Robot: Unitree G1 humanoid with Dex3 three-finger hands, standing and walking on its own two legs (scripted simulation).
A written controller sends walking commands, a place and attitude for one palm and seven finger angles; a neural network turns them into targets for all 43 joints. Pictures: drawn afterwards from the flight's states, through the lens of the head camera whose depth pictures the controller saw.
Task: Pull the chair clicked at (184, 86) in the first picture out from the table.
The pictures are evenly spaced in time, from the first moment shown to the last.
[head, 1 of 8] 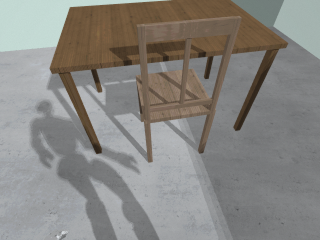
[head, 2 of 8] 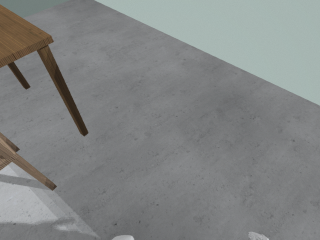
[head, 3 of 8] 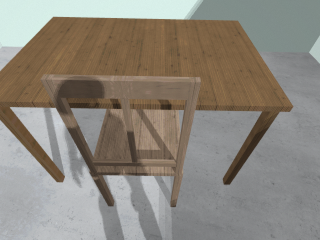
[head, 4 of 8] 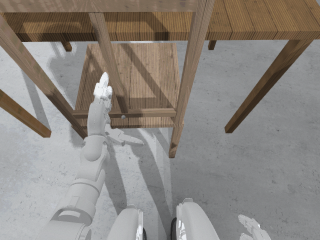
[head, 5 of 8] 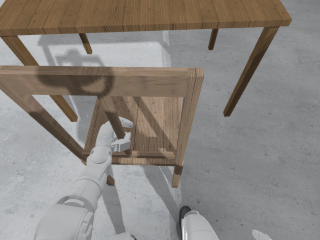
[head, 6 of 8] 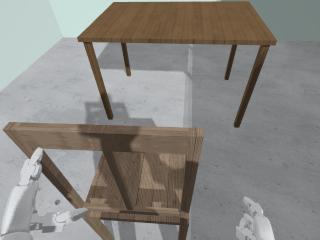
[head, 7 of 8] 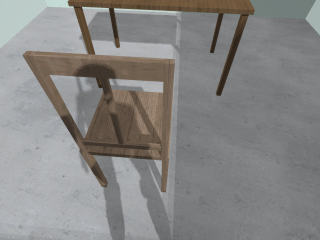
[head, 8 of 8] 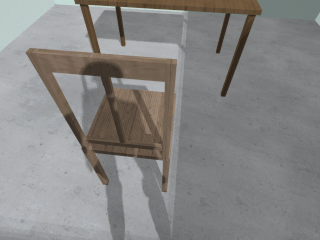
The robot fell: no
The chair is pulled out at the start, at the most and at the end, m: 0.00 0.80 0.78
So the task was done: yes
